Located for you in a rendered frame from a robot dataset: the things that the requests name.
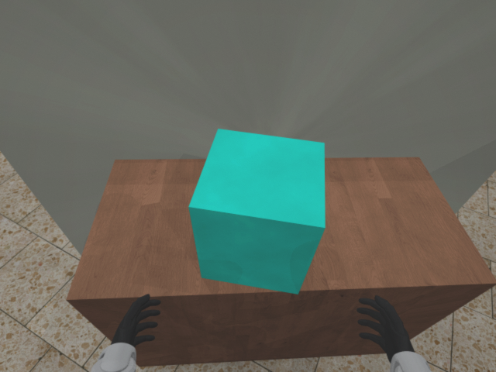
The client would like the robot right forearm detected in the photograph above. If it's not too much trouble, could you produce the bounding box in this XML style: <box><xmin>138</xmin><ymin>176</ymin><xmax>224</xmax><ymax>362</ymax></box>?
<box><xmin>390</xmin><ymin>351</ymin><xmax>432</xmax><ymax>372</ymax></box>

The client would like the carton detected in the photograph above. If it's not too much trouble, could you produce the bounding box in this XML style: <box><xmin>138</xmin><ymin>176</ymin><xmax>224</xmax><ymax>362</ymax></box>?
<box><xmin>189</xmin><ymin>129</ymin><xmax>326</xmax><ymax>295</ymax></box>

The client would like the left robot hand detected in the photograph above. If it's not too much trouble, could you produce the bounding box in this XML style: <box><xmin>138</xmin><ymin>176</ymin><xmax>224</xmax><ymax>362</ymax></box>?
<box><xmin>111</xmin><ymin>294</ymin><xmax>160</xmax><ymax>347</ymax></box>

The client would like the right robot hand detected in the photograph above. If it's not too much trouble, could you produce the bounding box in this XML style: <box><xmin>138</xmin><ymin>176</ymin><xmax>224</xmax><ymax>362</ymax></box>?
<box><xmin>357</xmin><ymin>295</ymin><xmax>415</xmax><ymax>362</ymax></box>

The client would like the pedestal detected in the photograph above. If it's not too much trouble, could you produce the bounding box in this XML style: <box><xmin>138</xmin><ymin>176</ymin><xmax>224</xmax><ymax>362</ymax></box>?
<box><xmin>66</xmin><ymin>157</ymin><xmax>496</xmax><ymax>367</ymax></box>

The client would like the robot left forearm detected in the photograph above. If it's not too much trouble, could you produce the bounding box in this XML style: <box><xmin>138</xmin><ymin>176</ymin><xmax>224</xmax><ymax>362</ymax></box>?
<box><xmin>91</xmin><ymin>343</ymin><xmax>136</xmax><ymax>372</ymax></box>

